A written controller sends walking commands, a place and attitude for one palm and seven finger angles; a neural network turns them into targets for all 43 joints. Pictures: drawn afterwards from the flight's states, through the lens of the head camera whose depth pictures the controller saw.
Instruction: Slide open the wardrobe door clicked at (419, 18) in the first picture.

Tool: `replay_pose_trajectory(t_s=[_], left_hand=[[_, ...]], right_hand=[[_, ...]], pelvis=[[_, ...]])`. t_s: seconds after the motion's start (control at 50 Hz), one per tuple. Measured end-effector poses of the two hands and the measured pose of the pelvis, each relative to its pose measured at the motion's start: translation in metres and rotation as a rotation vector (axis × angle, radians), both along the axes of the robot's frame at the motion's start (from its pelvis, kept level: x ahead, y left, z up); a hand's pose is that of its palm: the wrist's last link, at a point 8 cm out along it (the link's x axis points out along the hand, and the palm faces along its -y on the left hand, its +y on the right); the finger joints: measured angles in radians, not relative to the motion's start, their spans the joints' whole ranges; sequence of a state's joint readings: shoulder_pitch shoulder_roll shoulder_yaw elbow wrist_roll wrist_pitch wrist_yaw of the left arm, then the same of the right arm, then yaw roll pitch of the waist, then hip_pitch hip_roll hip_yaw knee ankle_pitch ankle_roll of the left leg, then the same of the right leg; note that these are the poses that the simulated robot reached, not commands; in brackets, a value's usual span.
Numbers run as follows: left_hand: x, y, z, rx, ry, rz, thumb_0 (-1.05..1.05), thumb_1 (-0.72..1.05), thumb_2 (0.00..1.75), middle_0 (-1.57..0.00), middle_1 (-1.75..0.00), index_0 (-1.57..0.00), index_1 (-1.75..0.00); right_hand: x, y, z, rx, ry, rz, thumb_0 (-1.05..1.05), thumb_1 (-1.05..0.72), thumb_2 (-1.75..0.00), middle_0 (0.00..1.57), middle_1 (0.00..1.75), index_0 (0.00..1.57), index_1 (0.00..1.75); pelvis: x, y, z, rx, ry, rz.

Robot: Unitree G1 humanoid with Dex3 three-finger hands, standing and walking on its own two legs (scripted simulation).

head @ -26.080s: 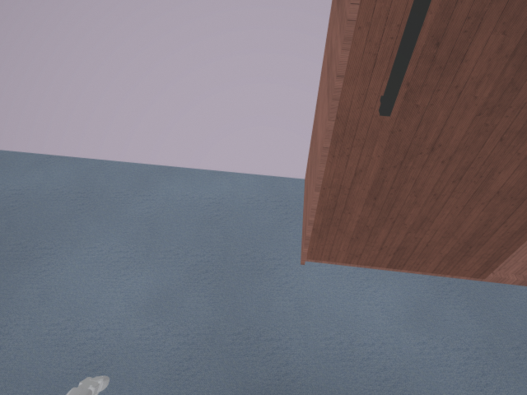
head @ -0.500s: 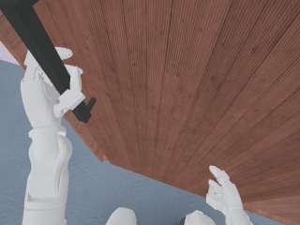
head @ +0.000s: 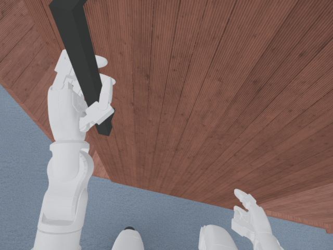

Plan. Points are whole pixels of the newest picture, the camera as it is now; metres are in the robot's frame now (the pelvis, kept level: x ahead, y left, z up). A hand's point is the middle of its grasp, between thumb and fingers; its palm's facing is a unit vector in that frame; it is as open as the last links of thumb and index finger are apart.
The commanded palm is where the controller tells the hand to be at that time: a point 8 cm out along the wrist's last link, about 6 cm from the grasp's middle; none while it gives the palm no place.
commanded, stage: step sideways, sliding the door along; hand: left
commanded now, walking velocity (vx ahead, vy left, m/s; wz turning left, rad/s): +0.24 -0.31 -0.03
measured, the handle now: (97, 80) +0.35 +0.21 +0.18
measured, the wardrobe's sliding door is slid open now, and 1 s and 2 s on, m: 0.15 0.27 0.30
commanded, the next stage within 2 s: stop walking and hold the door there in 1.28 s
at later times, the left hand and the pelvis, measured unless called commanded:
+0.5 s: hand (151, 114) +0.31 +0.11 +0.17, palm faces +0.20 -0.98 +0.02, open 6.0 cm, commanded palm +0.28 +0.11 +0.14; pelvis -0.01 -0.05 -0.02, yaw +2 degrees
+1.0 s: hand (175, 116) +0.32 +0.07 +0.17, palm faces +0.42 -0.91 -0.05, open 5.8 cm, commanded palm +0.28 +0.04 +0.14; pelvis +0.02 -0.16 -0.04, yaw +2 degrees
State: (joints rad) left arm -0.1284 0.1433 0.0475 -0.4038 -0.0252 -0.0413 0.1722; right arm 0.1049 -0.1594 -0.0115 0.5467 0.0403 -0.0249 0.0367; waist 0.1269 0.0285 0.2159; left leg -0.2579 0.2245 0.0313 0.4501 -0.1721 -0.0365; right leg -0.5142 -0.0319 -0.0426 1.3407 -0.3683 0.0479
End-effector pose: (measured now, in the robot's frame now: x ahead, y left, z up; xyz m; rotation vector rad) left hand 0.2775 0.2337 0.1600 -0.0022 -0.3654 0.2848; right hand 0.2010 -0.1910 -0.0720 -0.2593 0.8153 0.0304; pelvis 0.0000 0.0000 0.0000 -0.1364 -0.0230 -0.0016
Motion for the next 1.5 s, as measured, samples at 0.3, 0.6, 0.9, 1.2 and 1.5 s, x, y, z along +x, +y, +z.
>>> replay_pose_trajectory(t_s=[0.3,0.6,0.9,1.2,1.5], left_hand=[[-0.001,-0.053,0.001,0.102,0.005,0.082,-0.07,0.68,0.79,-0.46,-1.4,-0.29,-1.34],[0.003,-0.084,0.0,0.044,-0.022,-0.104,-0.04,0.7,0.77,-0.43,-1.41,-0.37,-1.34],[0.001,-0.111,0.002,0.064,0.016,0.034,-0.07,0.65,0.82,-0.48,-1.41,-0.43,-1.39],[0.003,-0.133,-0.003,0.07,-0.073,0.044,-0.06,0.67,0.77,-0.48,-1.47,-0.38,-1.28],[0.003,-0.136,0.001,0.117,-0.019,-0.1,-0.06,0.64,0.72,-0.45,-1.44,-0.38,-1.34]], right_hand=[[0.012,-0.034,-0.048,0.113,-0.035,0.036,0.01,-0.91,-0.9,0.2,0.3,0.2,0.3],[-0.013,-0.07,-0.008,-0.015,0.036,-0.031,0.01,-0.91,-0.9,0.19,0.3,0.2,0.3],[0.034,-0.087,0.0,0.084,-0.091,0.108,0.01,-0.9,-0.9,0.2,0.3,0.2,0.3],[0.013,-0.175,-0.022,-0.054,-0.011,-0.076,0.01,-0.91,-0.9,0.19,0.3,0.21,0.31],[-0.001,-0.154,0.041,-0.053,-0.089,-0.084,0.01,-0.91,-0.9,0.2,0.3,0.2,0.3]], pelvis=[[-0.012,-0.056,-0.03,0.08,-0.028,0.044],[-0.007,-0.063,-0.006,0.032,-0.057,0.028],[0.005,-0.131,-0.005,0.003,-0.04,0.034],[0.017,-0.14,-0.025,0.077,-0.072,0.01],[0.007,-0.151,0.01,-0.06,-0.028,-0.074]])
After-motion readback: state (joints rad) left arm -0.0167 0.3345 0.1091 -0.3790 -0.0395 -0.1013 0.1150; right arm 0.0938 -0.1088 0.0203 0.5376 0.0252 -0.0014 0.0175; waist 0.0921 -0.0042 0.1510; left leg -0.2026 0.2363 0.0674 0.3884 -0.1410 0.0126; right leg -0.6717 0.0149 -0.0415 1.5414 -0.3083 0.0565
